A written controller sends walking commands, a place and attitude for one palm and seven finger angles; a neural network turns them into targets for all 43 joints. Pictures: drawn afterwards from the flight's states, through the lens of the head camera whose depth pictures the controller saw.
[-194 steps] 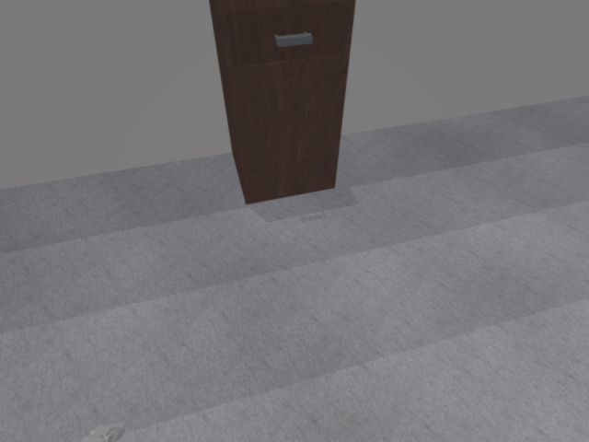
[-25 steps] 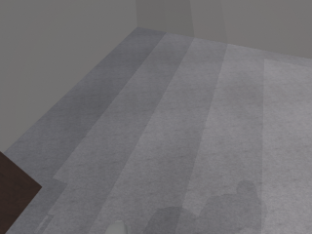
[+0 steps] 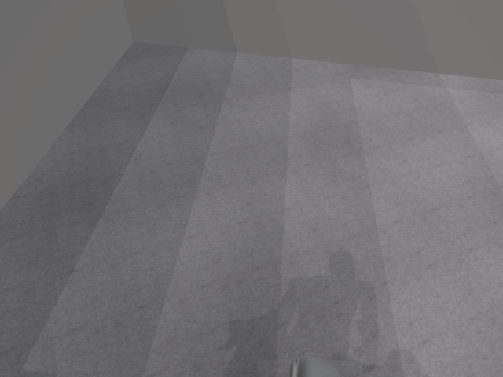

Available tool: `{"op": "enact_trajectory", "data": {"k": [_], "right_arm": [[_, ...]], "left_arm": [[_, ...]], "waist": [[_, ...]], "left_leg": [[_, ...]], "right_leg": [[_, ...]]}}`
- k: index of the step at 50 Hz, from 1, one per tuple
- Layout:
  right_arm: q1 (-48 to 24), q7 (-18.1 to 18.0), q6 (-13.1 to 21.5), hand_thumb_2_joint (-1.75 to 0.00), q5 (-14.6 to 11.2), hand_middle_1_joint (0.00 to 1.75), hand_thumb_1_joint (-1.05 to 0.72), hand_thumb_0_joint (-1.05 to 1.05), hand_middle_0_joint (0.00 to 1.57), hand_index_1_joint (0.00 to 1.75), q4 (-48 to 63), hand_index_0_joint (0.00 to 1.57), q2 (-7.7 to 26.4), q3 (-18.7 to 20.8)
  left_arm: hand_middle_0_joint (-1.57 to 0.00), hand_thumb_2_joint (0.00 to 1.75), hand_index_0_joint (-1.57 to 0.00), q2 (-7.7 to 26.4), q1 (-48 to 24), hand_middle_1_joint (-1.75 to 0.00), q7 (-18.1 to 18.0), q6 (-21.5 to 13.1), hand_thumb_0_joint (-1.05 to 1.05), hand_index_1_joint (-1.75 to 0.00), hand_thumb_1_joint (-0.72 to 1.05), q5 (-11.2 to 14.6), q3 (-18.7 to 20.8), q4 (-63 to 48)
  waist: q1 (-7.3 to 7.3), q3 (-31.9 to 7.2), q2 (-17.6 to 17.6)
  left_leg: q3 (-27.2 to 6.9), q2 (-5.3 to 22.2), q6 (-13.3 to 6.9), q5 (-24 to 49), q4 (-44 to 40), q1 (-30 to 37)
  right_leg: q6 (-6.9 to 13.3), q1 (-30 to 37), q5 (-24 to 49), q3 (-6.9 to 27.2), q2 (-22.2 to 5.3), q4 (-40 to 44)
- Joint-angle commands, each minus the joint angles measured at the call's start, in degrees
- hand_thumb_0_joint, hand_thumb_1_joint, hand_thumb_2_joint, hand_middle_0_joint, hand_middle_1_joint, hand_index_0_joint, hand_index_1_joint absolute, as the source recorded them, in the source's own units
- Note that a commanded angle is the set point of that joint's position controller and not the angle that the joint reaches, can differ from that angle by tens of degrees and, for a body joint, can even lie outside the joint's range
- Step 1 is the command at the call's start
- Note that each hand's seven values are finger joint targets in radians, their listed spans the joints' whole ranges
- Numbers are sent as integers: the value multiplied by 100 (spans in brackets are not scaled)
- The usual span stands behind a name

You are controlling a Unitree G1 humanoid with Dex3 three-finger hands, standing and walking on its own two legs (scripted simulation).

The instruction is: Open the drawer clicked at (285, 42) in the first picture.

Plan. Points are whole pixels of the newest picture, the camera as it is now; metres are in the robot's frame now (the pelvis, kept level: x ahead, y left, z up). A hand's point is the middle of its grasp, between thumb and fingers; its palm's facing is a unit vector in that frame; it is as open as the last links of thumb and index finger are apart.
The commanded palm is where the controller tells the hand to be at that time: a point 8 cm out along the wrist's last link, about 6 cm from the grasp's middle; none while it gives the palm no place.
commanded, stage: turn to face it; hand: left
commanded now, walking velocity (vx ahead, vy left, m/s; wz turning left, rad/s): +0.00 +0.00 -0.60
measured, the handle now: out of the picture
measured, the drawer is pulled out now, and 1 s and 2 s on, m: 0.00 0.00 0.00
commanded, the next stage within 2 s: none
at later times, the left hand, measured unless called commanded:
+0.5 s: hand (174, 376) +0.15 +0.15 -0.18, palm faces +0.12 -0.99 -0.12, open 7.4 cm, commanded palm none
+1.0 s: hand out of the picture +0.06 +0.17 -0.15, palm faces +0.40 -0.87 -0.31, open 7.4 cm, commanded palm none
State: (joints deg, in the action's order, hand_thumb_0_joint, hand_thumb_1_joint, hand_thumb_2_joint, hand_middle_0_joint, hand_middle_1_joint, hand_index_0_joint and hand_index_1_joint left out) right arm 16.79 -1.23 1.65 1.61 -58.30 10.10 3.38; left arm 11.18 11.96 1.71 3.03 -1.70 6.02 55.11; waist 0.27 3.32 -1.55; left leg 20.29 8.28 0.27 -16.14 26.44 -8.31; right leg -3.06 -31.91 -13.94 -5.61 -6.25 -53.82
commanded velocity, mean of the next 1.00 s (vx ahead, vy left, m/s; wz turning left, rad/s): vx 0.00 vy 0.00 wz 0.56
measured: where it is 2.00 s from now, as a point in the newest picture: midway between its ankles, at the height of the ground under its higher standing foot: outside the picture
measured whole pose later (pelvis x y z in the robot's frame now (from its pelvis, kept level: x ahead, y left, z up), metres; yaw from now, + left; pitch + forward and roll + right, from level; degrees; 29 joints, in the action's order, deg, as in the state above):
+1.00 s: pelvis +0.03 -0.07 -0.01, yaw +23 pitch +1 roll +0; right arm 11.7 0.9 -3.9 1.2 -53.1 14.3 5.3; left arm 12.1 8.9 -0.9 1.8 -1.0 3.8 50.9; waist 1.7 2.4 3.3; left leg -6.0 -2.4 1.3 -13.6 34.7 -24.8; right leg -1.4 -15.6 -18.1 -2.2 -1.8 -32.9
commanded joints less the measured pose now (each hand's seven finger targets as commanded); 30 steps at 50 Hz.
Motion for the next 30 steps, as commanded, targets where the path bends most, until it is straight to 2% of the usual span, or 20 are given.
{"op": "enact_trajectory", "data": {"k": [1,3,4,5,6,7,8,9,10,11,13,19,21,23,24,25,26,27,28,30], "right_arm": [[181,-3,31,-90,3,30,-90,0,20,30,314,20,907,252],[222,5,-15,-90,5,30,-90,0,20,30,317,20,960,266],[242,23,-27,-90,-17,30,-90,0,20,30,292,20,907,236],[476,76,-42,-90,-67,30,-90,0,20,30,299,20,621,154],[377,76,-87,-90,-119,30,-90,0,20,30,457,20,177,10],[360,-11,-195,-90,-149,30,-90,0,20,30,418,20,302,4],[308,-3,-233,-90,-143,30,-90,0,20,30,345,20,159,-32],[442,11,-237,-90,-114,30,-90,0,20,30,246,20,145,-70],[421,7,-255,-90,-89,30,-90,0,20,30,133,20,260,-37],[530,12,-274,-90,-93,30,-90,0,20,30,37,20,228,-29],[519,25,-317,-90,-97,30,-90,0,20,30,-12,20,181,-50],[96,103,-356,-90,-91,30,-90,0,20,30,224,20,144,14],[182,132,-344,-90,-90,30,-90,0,20,30,281,20,147,42],[364,144,-331,-90,-57,30,-90,0,20,30,295,20,232,82],[558,154,-300,-90,-37,30,-90,0,20,30,278,20,447,138],[661,136,-262,-90,8,30,-90,0,20,30,361,20,957,253],[811,99,-257,-90,40,30,-90,0,20,30,425,20,1303,330],[675,63,-236,-90,47,30,-90,0,20,30,425,20,1293,339],[381,19,-199,-90,21,30,-90,0,20,30,484,20,1158,318],[-70,-8,-159,-90,-3,30,-90,0,20,30,635,20,1002,234]], "left_arm": [[-20,90,-20,90,-189,-30,-25,-157,0,-30,90,20,-52,-521],[-20,90,-20,164,-43,-30,-50,-231,0,-30,90,-1,-57,-510],[-20,90,-20,287,441,-30,-90,-316,0,-30,90,-23,-45,-362],[-20,90,-20,810,907,-30,-173,-434,0,-30,90,-83,35,-205],[-20,90,-20,1320,1238,-30,-240,-501,0,-30,90,-4,89,-58],[-20,90,-20,1209,1113,-30,-292,-470,0,-30,90,78,12,-43],[-20,90,-20,989,635,-30,-334,-468,0,-30,90,61,-59,-89],[-20,90,-20,914,240,-30,-357,-495,0,-30,90,37,-104,-157],[-20,90,-20,731,30,-30,-363,-495,0,-30,90,42,-169,-172],[-20,90,-20,627,-217,-30,-395,-467,0,-30,90,31,-197,-192],[-20,90,-20,628,-324,-30,-388,-436,0,-30,90,25,-216,-196],[-20,90,-20,798,-211,-30,-420,-318,0,-30,90,9,-93,-173],[-20,90,-20,808,-302,-30,-425,-294,0,-30,90,7,-61,-213],[-20,90,-20,757,-354,-30,-396,-240,0,-30,90,59,-33,-284],[-20,90,-20,627,-378,-30,-380,-192,0,-30,90,95,-34,-345],[-20,90,-20,311,-288,-30,-337,-145,0,-30,90,140,-61,-500],[-20,90,-20,242,-750,-30,-320,-117,0,-30,90,97,-119,-760],[-20,90,-20,292,-807,-30,-289,-113,0,-30,90,56,-69,-790],[-20,90,-20,246,-731,-30,-280,-107,0,-30,90,4,-17,-718],[-20,90,-20,381,-572,-30,-242,-135,0,-30,90,24,0,-597]], "waist": [[167,-146,1288],[71,-306,1138],[-184,-580,763],[-353,-1072,-554],[-398,-1423,-1653],[-346,-1616,-1118],[-200,-1186,-836],[-62,-1199,-1159],[-25,-957,-1027],[86,-832,-934],[104,-547,-651],[-90,-306,-631],[0,-348,-650],[122,-376,-350],[244,-382,316],[278,-296,1876],[500,-124,2174],[394,-257,1506],[271,-302,1617],[117,-459,1294]], "left_leg": [[-442,1499,-507,2509,-389,328],[-398,1472,-360,2707,205,305],[-317,1271,-168,2670,969,45],[-157,782,128,1278,2283,-1134],[-630,10,353,-1899,3589,-2086],[-1540,70,271,-2127,3768,-1809],[-1675,129,251,-1838,3793,-1793],[-1815,92,249,-1544,3769,-1844],[-1856,71,257,-1309,3705,-1722],[-1842,73,257,-1128,3531,-1589],[-1709,-75,292,-1039,3256,-1589],[-1391,-181,311,-1006,2321,-1560],[-1344,-176,284,-711,1736,-1374],[-1201,-297,235,113,928,-778],[-1691,-70,99,518,199,-503],[-3482,982,-444,1269,-615,-391],[-4479,1714,-1025,1430,-1270,-578],[-4439,1666,-1165,675,-1379,-731],[-4112,1252,-965,683,-1300,-593],[-3481,864,-795,1191,-986,-366]], "right_leg": [[121,409,-219,-181,153,1076],[231,1020,-76,-276,323,1707],[286,1869,574,-257,380,2416],[562,3275,2261,787,-525,2748],[1207,3556,4493,2267,-1838,2913],[1495,3267,4317,1759,-1860,3055],[1439,2763,3402,1357,-1630,3230],[1316,2662,2801,1342,-1488,3305],[1199,2375,2730,1060,-1375,3346],[1140,2158,2484,719,-1311,3397],[1124,2020,2637,371,-1294,3389],[1147,2080,1929,59,-1534,3320],[1027,2061,1584,-67,-1547,3081],[718,1664,807,-377,-1364,2626],[471,1288,58,-561,-1082,1987],[30,386,-1336,-782,-348,911],[-70,-61,-2265,-343,54,-454],[21,-83,-1879,204,-41,-1106],[7,-392,-1420,386,-67,-1353],[-54,-368,-853,515,-33,-1481]]}}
